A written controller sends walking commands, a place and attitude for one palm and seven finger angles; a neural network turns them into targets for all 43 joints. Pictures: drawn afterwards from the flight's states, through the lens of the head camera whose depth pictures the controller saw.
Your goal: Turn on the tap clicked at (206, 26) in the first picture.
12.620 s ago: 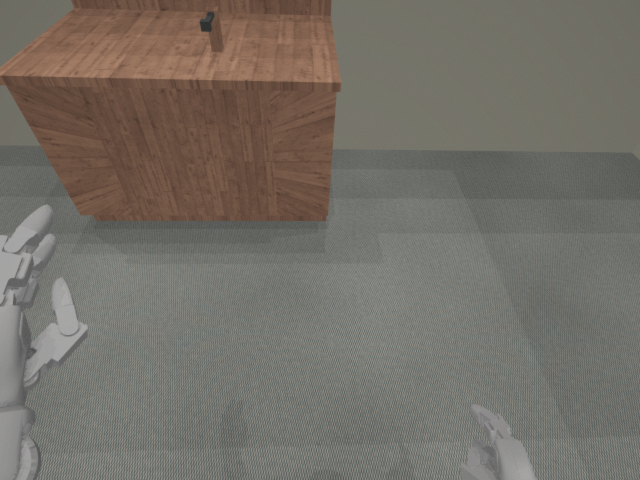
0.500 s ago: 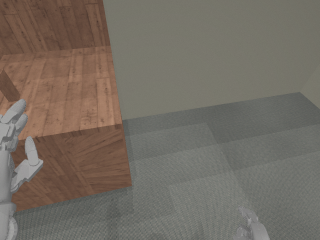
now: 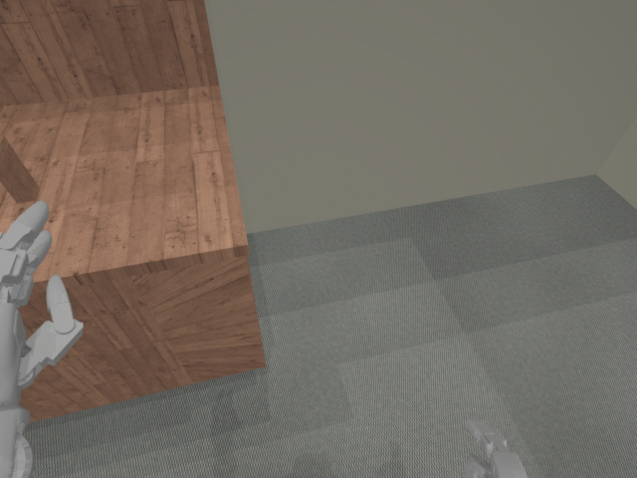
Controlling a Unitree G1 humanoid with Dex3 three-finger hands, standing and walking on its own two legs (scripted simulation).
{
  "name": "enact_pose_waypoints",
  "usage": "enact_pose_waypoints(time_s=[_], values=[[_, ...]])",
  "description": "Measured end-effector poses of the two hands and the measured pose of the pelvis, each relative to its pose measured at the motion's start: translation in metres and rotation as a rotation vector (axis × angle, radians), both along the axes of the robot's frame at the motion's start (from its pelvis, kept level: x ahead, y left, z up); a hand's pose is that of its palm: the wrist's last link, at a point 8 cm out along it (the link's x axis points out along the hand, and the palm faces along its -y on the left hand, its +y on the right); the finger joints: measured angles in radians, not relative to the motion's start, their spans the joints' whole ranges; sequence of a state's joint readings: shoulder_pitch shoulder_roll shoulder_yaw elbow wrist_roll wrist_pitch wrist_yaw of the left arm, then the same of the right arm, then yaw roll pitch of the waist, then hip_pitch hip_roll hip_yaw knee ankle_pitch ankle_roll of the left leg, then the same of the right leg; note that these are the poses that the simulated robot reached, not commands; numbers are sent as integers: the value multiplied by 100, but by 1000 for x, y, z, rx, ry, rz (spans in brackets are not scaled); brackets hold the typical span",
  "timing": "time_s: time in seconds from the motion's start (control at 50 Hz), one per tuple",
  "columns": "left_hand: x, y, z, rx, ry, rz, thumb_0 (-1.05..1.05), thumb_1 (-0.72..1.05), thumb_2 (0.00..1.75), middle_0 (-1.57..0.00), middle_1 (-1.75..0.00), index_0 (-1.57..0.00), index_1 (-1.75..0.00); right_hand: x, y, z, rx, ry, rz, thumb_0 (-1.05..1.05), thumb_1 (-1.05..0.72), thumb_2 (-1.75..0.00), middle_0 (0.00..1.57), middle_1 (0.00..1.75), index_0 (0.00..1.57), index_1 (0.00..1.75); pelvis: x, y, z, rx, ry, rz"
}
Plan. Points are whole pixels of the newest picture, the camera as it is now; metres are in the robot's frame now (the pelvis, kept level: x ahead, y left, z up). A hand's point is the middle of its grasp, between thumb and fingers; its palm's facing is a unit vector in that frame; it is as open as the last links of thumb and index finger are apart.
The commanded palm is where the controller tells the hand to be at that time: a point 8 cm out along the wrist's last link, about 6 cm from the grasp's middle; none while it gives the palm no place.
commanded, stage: come to a stop and stand still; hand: left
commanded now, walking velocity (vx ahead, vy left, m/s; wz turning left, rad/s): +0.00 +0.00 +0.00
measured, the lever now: out of the picture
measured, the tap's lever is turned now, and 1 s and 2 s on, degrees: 0 0 0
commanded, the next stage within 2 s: look again from close up in 0.12 s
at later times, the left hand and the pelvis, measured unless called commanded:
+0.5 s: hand (89, 299) +0.25 +0.25 +0.15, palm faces +0.28 -0.88 -0.37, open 7.5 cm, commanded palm +0.19 +0.30 +0.18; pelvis +0.02 +0.03 +0.00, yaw -1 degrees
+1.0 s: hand (48, 259) +0.29 +0.31 +0.15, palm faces +0.35 -0.86 -0.36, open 7.5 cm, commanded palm +0.23 +0.34 +0.18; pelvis +0.06 +0.06 -0.01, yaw -2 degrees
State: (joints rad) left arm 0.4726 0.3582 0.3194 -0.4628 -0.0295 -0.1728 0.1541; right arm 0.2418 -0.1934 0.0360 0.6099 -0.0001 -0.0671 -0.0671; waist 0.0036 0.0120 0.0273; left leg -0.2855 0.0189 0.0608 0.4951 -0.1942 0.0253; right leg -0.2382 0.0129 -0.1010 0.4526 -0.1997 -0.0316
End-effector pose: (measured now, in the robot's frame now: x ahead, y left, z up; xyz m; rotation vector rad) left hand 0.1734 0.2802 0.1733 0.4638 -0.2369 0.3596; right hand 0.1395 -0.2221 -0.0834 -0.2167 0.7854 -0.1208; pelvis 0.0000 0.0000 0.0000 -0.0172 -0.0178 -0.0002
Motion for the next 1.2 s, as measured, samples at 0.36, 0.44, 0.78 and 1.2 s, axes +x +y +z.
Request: enact_pose_waypoints(time_s=[0.36, 0.44, 0.78, 1.2], values=[[44, 50, 22, 47, -137, 68, 2, 88, 90, -21, -30, -21, -30, 34, 6, 13, -10, -54, 60, 1, -91, -90, 21, 30, 20, 30, 10, 7, 0, -4, 15, -12], [44, 23, 5, -12, -63, -46, 2, 89, 90, -20, -30, -20, -30, 38, 11, 16, 10, -103, 33, 1, -91, -90, 21, 30, 20, 30, 18, 21, 1, 1, 19, -25], [59, 47, 2, -71, -130, -37, 2, 89, 90, -21, -30, -20, -30, 81, 46, 31, -38, -133, 105, 1, -90, -90, 21, 30, 20, 30, 46, 43, -1, -19, 16, -26], [67, 79, 4, 31, -107, -89, 2, 89, 90, -21, -30, -21, -30, 66, 70, 2, -10, -46, 29, 1, -90, -90, 21, 30, 20, 30, 56, 80, -15, -24, 0, -28]])
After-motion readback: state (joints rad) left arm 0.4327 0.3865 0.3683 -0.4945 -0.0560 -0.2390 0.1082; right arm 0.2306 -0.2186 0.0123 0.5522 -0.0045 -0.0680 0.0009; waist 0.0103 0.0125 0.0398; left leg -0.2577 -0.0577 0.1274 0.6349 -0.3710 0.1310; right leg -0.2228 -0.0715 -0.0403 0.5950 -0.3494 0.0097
